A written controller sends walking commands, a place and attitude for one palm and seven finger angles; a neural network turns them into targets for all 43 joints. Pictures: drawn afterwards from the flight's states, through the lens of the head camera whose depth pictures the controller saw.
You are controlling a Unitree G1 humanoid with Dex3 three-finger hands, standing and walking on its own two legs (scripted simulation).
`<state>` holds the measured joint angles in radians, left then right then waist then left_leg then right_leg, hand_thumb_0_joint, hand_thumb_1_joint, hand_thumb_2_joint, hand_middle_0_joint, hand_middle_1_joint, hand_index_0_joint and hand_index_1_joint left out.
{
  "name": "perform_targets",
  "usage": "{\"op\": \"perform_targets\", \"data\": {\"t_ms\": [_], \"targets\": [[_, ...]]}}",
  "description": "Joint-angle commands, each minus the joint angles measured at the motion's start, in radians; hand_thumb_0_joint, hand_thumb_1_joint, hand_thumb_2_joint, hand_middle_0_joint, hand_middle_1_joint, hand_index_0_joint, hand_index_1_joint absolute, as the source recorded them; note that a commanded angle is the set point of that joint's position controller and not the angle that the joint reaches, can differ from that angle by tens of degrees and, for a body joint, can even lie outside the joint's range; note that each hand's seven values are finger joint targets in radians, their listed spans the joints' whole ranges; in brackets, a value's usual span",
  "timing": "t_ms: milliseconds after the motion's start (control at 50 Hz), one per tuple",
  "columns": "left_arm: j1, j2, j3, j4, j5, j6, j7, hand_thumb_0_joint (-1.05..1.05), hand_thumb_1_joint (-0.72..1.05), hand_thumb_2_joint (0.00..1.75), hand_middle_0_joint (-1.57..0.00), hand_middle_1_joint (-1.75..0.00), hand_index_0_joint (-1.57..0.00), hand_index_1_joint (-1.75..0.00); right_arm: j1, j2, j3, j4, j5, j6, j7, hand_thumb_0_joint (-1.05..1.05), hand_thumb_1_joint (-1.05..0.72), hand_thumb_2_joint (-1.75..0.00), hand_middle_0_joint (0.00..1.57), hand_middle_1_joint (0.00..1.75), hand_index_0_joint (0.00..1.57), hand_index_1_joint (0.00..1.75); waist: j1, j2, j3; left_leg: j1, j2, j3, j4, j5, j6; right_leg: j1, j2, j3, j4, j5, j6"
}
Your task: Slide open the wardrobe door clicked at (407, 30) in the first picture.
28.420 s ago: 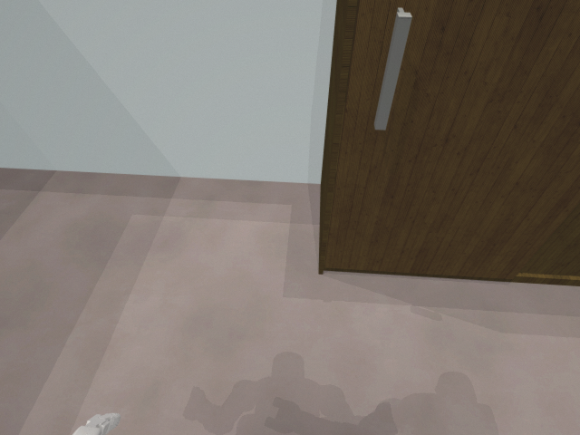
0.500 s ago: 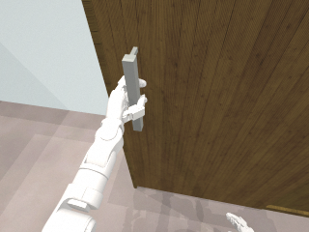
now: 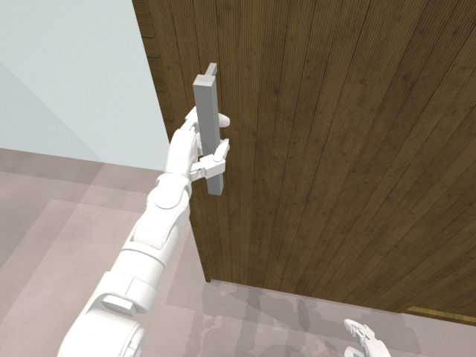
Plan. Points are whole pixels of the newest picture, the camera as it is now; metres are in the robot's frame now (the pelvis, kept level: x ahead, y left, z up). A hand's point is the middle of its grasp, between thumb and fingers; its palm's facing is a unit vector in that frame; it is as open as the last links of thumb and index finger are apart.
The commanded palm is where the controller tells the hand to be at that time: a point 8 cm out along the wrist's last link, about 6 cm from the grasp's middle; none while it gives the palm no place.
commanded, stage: step sideways, sliding the door along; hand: left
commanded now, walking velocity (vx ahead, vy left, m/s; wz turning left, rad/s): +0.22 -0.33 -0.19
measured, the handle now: (214, 137) +0.45 +0.08 +0.12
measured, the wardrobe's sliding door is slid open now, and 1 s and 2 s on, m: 0.00 0.04 0.18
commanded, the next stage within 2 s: none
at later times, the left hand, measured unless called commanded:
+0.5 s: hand (229, 155) +0.41 +0.05 +0.12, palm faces +0.24 -0.97 -0.09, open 6.5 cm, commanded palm +0.37 +0.03 +0.13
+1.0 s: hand (254, 156) +0.41 +0.01 +0.12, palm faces +0.45 -0.89 -0.09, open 6.9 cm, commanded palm +0.37 -0.04 +0.13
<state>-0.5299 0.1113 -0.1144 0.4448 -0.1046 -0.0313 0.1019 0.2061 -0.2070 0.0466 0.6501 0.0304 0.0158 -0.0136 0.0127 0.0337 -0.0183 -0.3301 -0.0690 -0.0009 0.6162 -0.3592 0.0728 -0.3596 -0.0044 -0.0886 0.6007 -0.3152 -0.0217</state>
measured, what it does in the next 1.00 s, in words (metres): steps to the right: right foot, then left foot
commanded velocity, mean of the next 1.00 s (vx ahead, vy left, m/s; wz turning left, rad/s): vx -0.03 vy -0.19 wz -0.19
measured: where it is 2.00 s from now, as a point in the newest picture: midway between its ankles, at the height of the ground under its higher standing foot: outside the picture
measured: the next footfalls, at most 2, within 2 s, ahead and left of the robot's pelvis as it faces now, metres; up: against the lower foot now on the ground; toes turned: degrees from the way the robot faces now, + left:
right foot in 0.42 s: +0.11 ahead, -0.25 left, +0.00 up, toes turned -2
left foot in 0.58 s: +0.04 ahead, -0.02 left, +0.00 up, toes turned +8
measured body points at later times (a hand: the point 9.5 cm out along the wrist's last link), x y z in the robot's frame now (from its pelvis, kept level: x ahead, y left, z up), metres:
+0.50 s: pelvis +0.02 -0.13 -0.01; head +0.07 -0.13 +0.44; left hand +0.39 +0.10 +0.13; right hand +0.21 -0.34 -0.12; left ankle -0.03 +0.03 -0.70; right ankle +0.07 -0.25 -0.73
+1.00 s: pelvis +0.08 -0.22 -0.01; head +0.18 -0.22 +0.43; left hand +0.38 +0.05 +0.13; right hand +0.33 -0.39 -0.11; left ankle +0.00 -0.06 -0.69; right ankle +0.12 -0.39 -0.73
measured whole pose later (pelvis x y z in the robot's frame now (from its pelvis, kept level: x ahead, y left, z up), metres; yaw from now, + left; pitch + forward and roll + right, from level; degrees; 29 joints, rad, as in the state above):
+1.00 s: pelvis +0.08 -0.22 -0.01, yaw +3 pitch +0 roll -2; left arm -0.23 0.15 0.15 -0.08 -0.08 -0.04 0.20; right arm 0.04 -0.20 0.00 0.57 0.04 -0.10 -0.01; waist 0.13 0.09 0.23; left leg -0.33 0.14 -0.04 0.95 -0.58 -0.05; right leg -0.34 -0.08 -0.06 0.63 -0.28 0.07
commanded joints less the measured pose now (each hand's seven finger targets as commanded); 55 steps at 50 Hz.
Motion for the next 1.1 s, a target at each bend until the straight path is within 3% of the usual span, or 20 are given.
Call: {"op": "perform_targets", "data": {"t_ms": [0,60,160,320,360,400,440,520,540,560,580,600,800,860,880,920,960,1020,1060,1080], "targets": [[-0.493,0.034,-0.003,-0.225,0.015,-0.132,-0.029,0.0,0.9,0.9,-0.45,-1.4,-0.45,-1.4,-0.086,-0.121,-0.045,-0.141,0.001,-0.014,-0.077,0.0,-0.9,-0.9,0.2,0.3,0.2,0.3,-0.06,0.048,-0.263,0.218,0.281,-0.297,-0.19,0.23,0.016,0.007,-0.005,0.063,0.11,0.111,-0.003],[-0.534,0.068,0.017,-0.26,0.017,-0.129,-0.037,0.0,0.9,0.9,-0.45,-1.4,-0.45,-1.4,-0.091,-0.116,-0.065,-0.136,-0.016,-0.004,-0.085,0.0,-0.9,-0.9,0.2,0.3,0.2,0.3,-0.066,0.092,-0.258,0.492,0.441,-0.498,-0.212,0.526,0.117,-0.294,0.011,0.115,0.373,-0.233,-0.007],[-0.522,0.035,0.006,-0.292,0.015,-0.113,-0.047,0.0,0.9,0.9,-0.45,-1.4,-0.45,-1.4,-0.095,-0.11,-0.072,-0.141,-0.004,0.014,-0.078,0.0,-0.9,-0.9,0.2,0.3,0.2,0.3,-0.07,-0.005,-0.254,0.576,0.437,-0.302,-0.106,0.81,0.117,-0.273,-0.016,0.112,0.276,-0.114,-0.001],[-0.503,-0.111,-0.151,-0.349,0.023,-0.137,-0.079,0.0,0.9,0.9,-0.45,-1.4,-0.45,-1.4,-0.14,-0.106,-0.075,-0.189,0.01,-0.017,-0.06,0.0,-0.9,-0.9,0.2,0.3,0.2,0.3,-0.063,0.181,-0.197,0.28,0.372,-0.078,-0.105,0.541,0.036,0.108,-0.001,0.022,0.025,0.064,0.014],[-0.475,-0.145,-0.187,-0.386,0.03,-0.138,-0.078,0.0,0.9,0.9,-0.45,-1.4,-0.45,-1.4,-0.17,-0.094,-0.065,-0.209,0.022,-0.025,-0.057,0.0,-0.9,-0.9,0.2,0.3,0.2,0.3,-0.044,0.114,-0.19,0.154,0.329,-0.035,0.001,0.409,0.001,0.26,-0.007,0.028,-0.057,0.215,0.005],[-0.435,-0.07,-0.151,-0.429,0.047,-0.136,-0.058,0.0,0.9,0.9,-0.45,-1.4,-0.45,-1.4,-0.165,-0.061,-0.069,-0.206,0.031,-0.027,-0.057,0.0,-0.9,-0.9,0.2,0.3,0.2,0.3,-0.036,-0.236,-0.24,-0.031,0.155,0.053,0.238,0.053,-0.071,0.396,-0.208,0.275,-0.167,0.558,-0.075],[-0.369,-0.011,-0.088,-0.458,0.053,-0.135,-0.04,0.0,0.9,0.9,-0.45,-1.4,-0.45,-1.4,-0.155,-0.071,-0.09,-0.177,0.027,-0.046,-0.063,0.0,-0.9,-0.9,0.2,0.3,0.2,0.3,-0.007,-0.335,-0.246,-0.107,0.093,-0.029,0.473,-0.276,-0.079,0.385,-0.315,0.393,-0.201,0.664,-0.164],[-0.412,-0.077,-0.128,-0.569,0.055,-0.168,-0.046,0.0,0.9,0.9,-0.45,-1.4,-0.45,-1.4,-0.163,-0.059,-0.085,-0.156,0.012,-0.061,-0.058,0.0,-0.9,-0.9,0.2,0.3,0.2,0.3,-0.077,-0.192,-0.264,0.088,0.149,0.029,-0.011,0.025,-0.08,0.321,-0.212,0.147,0.036,0.867,-0.099],[-0.414,-0.072,-0.135,-0.6,0.048,-0.18,-0.053,0.0,0.9,0.9,-0.45,-1.4,-0.45,-1.4,-0.156,-0.086,-0.1,-0.159,0.008,-0.054,-0.061,0.0,-0.9,-0.9,0.2,0.3,0.2,0.3,-0.094,-0.09,-0.289,0.307,0.234,-0.018,-0.192,0.342,-0.056,0.146,-0.152,0.086,0.189,0.669,-0.037],[-0.423,-0.074,-0.147,-0.653,0.031,-0.189,-0.064,0.0,0.9,0.9,-0.45,-1.4,-0.45,-1.4,-0.18,-0.143,-0.125,-0.19,-0.007,-0.052,-0.059,0.0,-0.9,-0.9,0.2,0.3,0.2,0.3,-0.074,0.226,-0.281,0.528,0.5,-0.324,-0.215,0.862,0.045,-0.197,-0.032,0.043,0.401,0.088,0.039],[-0.399,-0.091,-0.157,-0.653,0.042,-0.188,-0.064,0.0,0.9,0.9,-0.45,-1.4,-0.45,-1.4,-0.165,-0.127,-0.118,-0.201,0.005,-0.05,-0.026,0.0,-0.9,-0.9,0.2,0.3,0.2,0.3,-0.04,0.201,-0.356,0.584,0.605,-0.424,-0.145,1.049,0.119,-0.248,-0.038,0.142,0.546,-0.249,0.025],[-0.414,-0.064,-0.118,-0.645,0.044,-0.184,-0.061,0.0,0.9,0.9,-0.45,-1.4,-0.45,-1.4,-0.194,-0.158,-0.134,-0.21,0.016,-0.053,0.001,0.0,-0.9,-0.9,0.2,0.3,0.2,0.3,-0.026,0.092,-0.356,0.556,0.629,-0.35,-0.152,0.815,0.142,-0.267,-0.052,0.201,0.61,-0.217,0.015],[-0.246,-0.056,-0.149,-0.79,0.055,-0.147,-0.054,0.0,0.9,0.9,-0.45,-1.4,-0.45,-1.4,-0.14,-0.112,-0.112,-0.249,0.01,-0.144,0.013,0.0,-0.9,-0.9,0.2,0.3,0.2,0.3,-0.06,0.312,-0.278,0.652,0.382,0.069,-0.03,1.028,-0.014,-0.12,0.002,-0.016,0.117,0.006,0.04],[-0.171,-0.03,-0.136,-0.831,0.068,-0.155,-0.048,0.0,0.9,0.9,-0.45,-1.4,-0.45,-1.4,-0.147,-0.102,-0.099,-0.253,0.017,-0.171,0.008,0.0,-0.9,-0.9,0.2,0.3,0.2,0.3,-0.041,0.205,-0.255,0.492,0.332,0.113,0.101,0.807,-0.057,0.118,0.013,-0.041,-0.113,0.313,0.05],[-0.134,-0.002,-0.121,-0.854,0.077,-0.156,-0.044,0.0,0.9,0.9,-0.45,-1.4,-0.45,-1.4,-0.157,-0.08,-0.094,-0.26,0.025,-0.175,0.005,0.0,-0.9,-0.9,0.2,0.3,0.2,0.3,-0.028,0.043,-0.271,0.368,0.277,0.133,0.196,0.634,-0.075,0.259,-0.037,0.003,-0.155,0.684,0.046],[-0.012,0.087,-0.053,-0.878,0.096,-0.138,-0.028,0.0,0.9,0.9,-0.45,-1.4,-0.45,-1.4,-0.182,-0.037,-0.078,-0.253,0.007,-0.178,-0.015,0.0,-0.9,-0.9,0.2,0.3,0.2,0.3,-0.002,-0.376,-0.289,-0.071,0.086,0.045,0.452,-0.288,-0.123,0.462,-0.344,0.398,-0.085,1.404,-0.094],[0.024,0.074,-0.045,-0.986,0.087,-0.134,-0.015,0.0,0.9,0.9,-0.45,-1.4,-0.45,-1.4,-0.164,-0.056,-0.096,-0.222,0.018,-0.179,-0.028,0.0,-0.9,-0.9,0.2,0.3,0.2,0.3,0.01,-0.359,-0.303,-0.105,0.117,-0.033,0.543,-0.323,-0.095,0.427,-0.372,0.417,-0.045,1.324,-0.134],[0.035,-0.043,-0.139,-1.089,0.078,-0.179,-0.003,0.0,0.9,0.9,-0.45,-1.4,-0.45,-1.4,-0.179,-0.042,-0.073,-0.206,0.023,-0.187,-0.027,0.0,-0.9,-0.9,0.2,0.3,0.2,0.3,-0.048,-0.338,-0.33,-0.064,0.12,-0.004,0.125,-0.145,-0.088,0.485,-0.291,0.251,0.081,1.233,-0.105],[0.04,-0.052,-0.164,-1.116,0.071,-0.205,-0.009,0.0,0.9,0.9,-0.45,-1.4,-0.45,-1.4,-0.203,-0.083,-0.098,-0.214,0.017,-0.17,-0.026,0.0,-0.9,-0.9,0.2,0.3,0.2,0.3,-0.072,-0.041,-0.331,0.359,0.245,-0.03,-0.188,0.585,-0.073,0.119,-0.129,0.079,0.274,0.643,0.02],[0.075,-0.091,-0.205,-1.118,0.066,-0.213,-0.021,0.0,0.9,0.9,-0.45,-1.4,-0.45,-1.4,-0.209,-0.115,-0.115,-0.246,0.012,-0.161,-0.004,0.0,-0.9,-0.9,0.2,0.3,0.2,0.3,-0.026,0.23,-0.362,0.551,0.513,-0.29,-0.177,1.161,0.048,-0.179,-0.044,0.048,0.47,-0.121,0.063]]}}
